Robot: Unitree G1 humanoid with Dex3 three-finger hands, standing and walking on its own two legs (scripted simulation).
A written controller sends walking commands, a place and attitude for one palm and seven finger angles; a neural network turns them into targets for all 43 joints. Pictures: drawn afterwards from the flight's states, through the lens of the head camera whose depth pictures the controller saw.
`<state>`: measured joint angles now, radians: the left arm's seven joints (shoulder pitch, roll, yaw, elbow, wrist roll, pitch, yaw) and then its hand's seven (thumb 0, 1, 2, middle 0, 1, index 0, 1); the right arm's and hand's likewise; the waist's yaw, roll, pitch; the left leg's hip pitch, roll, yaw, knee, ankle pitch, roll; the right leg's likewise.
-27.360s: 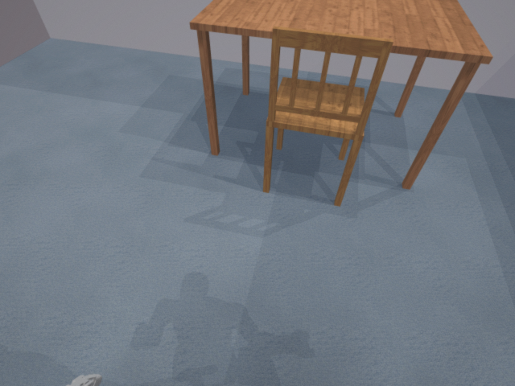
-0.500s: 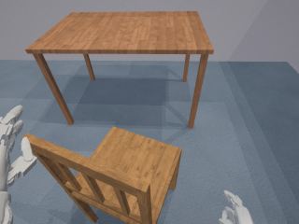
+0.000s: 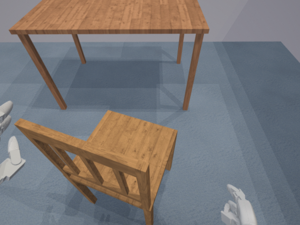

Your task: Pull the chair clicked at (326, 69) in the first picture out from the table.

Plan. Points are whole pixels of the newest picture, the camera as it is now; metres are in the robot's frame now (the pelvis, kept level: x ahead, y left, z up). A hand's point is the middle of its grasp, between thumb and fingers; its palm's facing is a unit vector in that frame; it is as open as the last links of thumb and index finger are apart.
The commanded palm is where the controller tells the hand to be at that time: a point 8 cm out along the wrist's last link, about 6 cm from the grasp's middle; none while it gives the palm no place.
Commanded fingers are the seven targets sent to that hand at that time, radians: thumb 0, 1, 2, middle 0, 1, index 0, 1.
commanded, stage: step back with the hand held close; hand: left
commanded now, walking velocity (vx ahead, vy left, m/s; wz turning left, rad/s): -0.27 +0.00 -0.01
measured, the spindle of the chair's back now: (92, 169) +0.30 +0.22 -0.11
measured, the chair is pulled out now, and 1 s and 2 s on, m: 0.64 0.64 0.64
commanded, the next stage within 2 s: stop stepping back and stand still in 1.08 s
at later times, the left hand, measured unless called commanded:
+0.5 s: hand out of the picture +0.14 +0.27 +0.17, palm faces +0.46 -0.71 -0.53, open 7.5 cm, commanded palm +0.08 +0.30 +0.18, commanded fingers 0.00 0.90 0.90 -0.20 -0.30 -0.20 -0.30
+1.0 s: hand out of the picture +0.09 +0.24 +0.18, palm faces +0.37 -0.78 -0.50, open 7.5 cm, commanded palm +0.02 +0.29 +0.18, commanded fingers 0.00 0.90 0.90 -0.20 -0.30 -0.20 -0.30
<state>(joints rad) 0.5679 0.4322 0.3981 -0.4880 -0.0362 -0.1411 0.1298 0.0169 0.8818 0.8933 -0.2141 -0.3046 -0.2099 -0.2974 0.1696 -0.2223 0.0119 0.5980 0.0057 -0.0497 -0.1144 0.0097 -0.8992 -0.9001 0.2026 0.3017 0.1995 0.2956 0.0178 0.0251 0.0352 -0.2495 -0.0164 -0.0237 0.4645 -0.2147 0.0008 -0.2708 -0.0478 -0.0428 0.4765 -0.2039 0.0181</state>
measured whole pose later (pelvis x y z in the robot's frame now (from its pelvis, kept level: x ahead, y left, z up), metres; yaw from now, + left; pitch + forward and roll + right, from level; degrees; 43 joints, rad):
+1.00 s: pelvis -0.11 -0.01 -0.01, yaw +1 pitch +2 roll -2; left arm 0.54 0.46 0.43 -0.59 -0.03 -0.27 0.13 0.02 0.88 0.89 -0.21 -0.30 -0.21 -0.30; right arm 0.15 -0.20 0.00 0.64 -0.02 -0.14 -0.09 0.01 -0.90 -0.90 0.21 0.30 0.20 0.30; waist 0.00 -0.02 0.03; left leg -0.43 0.00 -0.05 0.69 -0.28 -0.02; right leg -0.33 0.02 0.01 0.55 -0.25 0.00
